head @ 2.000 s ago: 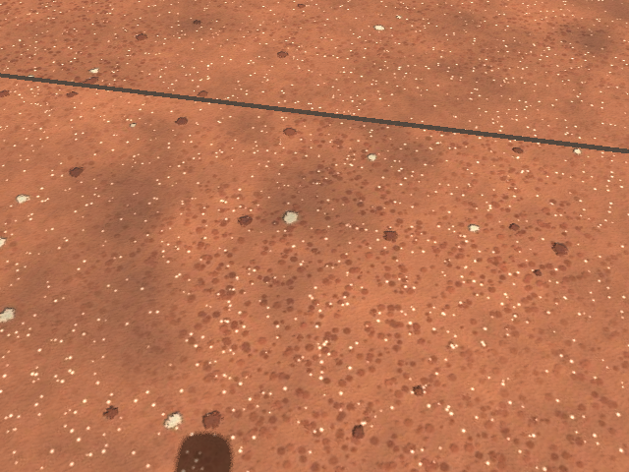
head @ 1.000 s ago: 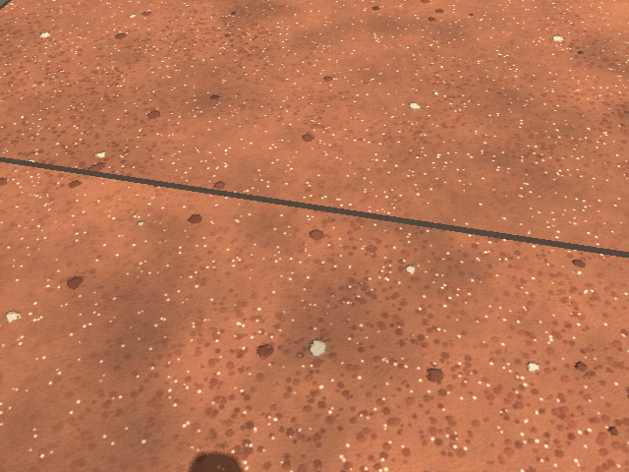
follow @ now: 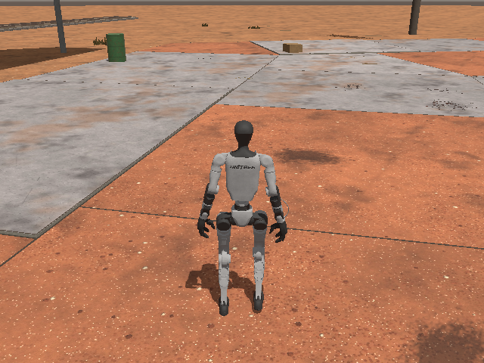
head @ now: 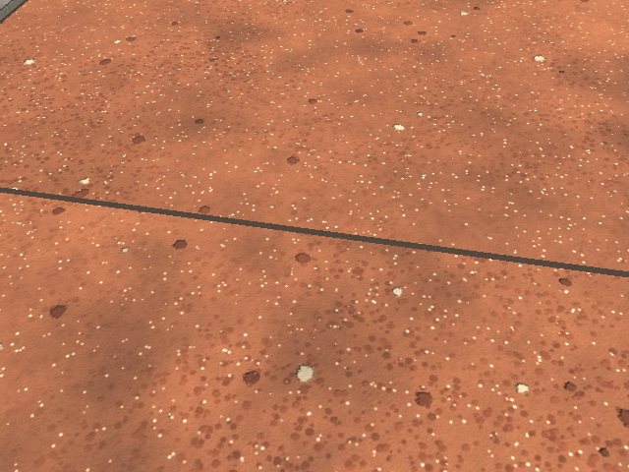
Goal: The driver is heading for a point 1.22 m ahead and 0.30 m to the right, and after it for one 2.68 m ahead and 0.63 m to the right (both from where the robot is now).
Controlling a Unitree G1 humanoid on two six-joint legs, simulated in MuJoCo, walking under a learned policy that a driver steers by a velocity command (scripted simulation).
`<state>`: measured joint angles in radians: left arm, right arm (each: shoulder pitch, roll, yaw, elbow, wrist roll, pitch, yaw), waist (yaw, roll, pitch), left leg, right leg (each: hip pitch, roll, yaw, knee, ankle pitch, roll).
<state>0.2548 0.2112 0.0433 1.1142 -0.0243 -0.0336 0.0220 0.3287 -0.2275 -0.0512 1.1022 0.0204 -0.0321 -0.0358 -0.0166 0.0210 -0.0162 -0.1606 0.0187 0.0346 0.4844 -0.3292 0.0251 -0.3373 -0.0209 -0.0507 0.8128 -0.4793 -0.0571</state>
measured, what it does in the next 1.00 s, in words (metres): walks ahead: left foot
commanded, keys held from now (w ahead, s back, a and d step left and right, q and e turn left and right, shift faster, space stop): w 1.00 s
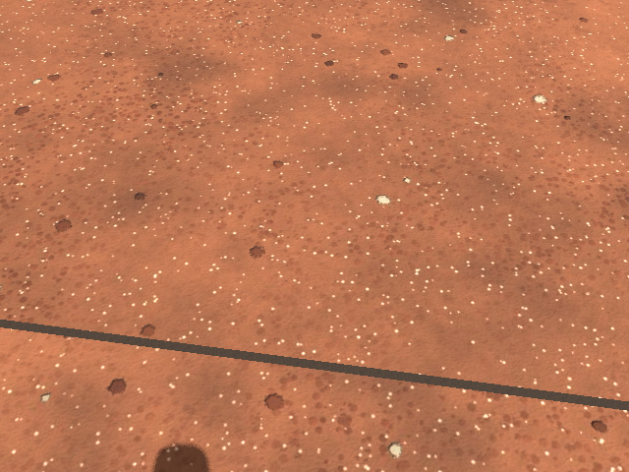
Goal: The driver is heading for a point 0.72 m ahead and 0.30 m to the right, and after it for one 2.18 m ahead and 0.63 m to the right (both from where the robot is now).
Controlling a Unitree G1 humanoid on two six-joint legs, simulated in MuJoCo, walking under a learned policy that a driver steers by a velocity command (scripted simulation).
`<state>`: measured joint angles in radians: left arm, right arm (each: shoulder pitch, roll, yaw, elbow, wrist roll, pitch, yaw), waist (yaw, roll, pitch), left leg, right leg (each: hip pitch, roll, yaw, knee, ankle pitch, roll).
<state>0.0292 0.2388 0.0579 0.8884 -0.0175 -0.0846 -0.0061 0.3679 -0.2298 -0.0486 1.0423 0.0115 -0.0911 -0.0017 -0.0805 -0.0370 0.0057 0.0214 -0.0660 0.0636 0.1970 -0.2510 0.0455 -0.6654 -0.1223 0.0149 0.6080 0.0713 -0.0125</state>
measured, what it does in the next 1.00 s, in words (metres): walks ahead, turning right: right foot, then left foot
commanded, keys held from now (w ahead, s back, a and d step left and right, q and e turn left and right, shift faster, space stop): w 0.08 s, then w+e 0.02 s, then e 0.52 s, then w+e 0.38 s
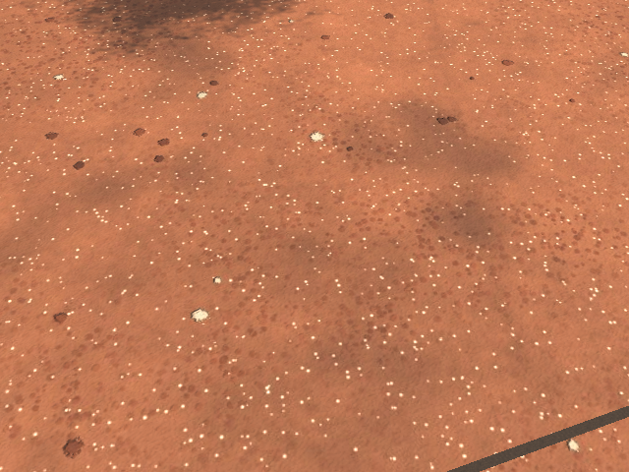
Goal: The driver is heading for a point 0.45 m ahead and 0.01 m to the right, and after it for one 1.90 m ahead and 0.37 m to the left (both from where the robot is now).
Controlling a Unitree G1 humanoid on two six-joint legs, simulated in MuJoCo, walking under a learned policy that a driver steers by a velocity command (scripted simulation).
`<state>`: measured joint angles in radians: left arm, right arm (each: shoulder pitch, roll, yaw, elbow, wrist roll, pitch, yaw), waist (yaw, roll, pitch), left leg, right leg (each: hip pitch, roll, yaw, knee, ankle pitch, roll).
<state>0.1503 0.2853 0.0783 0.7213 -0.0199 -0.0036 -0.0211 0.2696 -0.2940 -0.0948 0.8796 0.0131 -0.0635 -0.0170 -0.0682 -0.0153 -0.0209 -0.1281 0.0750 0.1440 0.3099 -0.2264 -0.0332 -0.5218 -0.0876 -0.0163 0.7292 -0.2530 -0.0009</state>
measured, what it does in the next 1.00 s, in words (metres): walks ahead: right foot, then left foot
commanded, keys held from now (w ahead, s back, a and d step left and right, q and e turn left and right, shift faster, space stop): w+e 0.20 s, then w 0.20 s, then w+q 0.08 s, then q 0.52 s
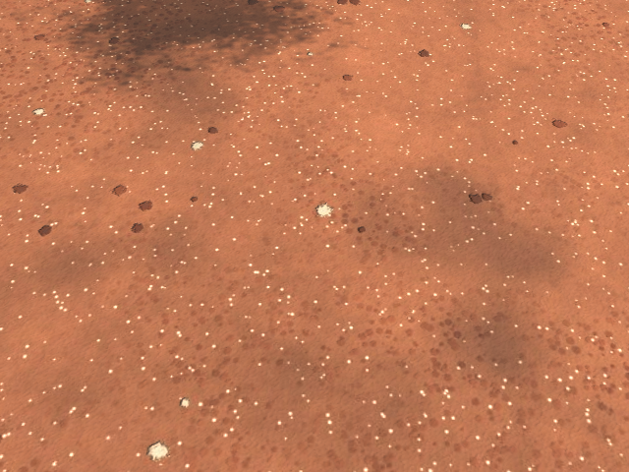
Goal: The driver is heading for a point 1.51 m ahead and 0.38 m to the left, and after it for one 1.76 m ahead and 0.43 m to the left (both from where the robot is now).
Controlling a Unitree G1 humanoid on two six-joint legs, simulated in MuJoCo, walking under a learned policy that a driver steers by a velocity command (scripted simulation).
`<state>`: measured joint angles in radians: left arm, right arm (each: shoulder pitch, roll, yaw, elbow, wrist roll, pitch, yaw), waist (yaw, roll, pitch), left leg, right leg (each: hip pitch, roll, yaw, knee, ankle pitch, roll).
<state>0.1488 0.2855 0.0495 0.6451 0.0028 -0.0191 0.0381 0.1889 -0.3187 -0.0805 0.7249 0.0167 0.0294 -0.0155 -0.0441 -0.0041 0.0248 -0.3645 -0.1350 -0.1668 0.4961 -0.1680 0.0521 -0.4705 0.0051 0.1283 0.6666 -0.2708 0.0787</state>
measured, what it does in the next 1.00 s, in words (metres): steps on the spot, turning left: right foot, then left foot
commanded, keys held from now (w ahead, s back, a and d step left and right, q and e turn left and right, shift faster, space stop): q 0.56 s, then no key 0.04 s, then w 0.40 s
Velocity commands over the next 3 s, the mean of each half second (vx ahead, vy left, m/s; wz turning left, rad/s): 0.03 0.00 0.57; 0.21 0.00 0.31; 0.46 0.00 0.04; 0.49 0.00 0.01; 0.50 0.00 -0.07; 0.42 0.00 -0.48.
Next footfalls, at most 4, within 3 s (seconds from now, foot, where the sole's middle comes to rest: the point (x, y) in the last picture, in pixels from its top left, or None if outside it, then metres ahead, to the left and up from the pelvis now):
0.04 right None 0.10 -0.14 -0.77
0.44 left None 0.03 0.12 -0.77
0.92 right None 0.16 -0.07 -0.77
1.34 left None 0.32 0.30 -0.77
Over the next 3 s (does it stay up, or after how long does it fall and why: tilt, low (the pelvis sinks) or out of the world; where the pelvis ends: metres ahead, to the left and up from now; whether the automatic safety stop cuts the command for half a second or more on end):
stays up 1.02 0.47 -0.02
